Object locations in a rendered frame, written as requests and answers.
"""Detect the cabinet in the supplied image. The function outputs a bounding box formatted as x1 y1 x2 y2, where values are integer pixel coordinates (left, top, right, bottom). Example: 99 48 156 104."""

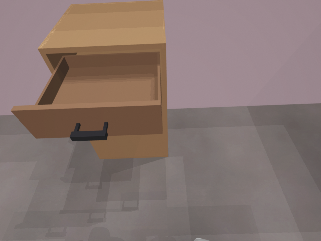
38 0 168 159

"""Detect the handle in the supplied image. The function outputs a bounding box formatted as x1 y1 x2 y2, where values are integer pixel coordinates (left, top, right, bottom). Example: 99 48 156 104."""
70 122 108 141

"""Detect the drawer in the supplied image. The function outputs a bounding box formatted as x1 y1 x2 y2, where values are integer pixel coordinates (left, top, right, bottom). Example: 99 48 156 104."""
11 52 163 139

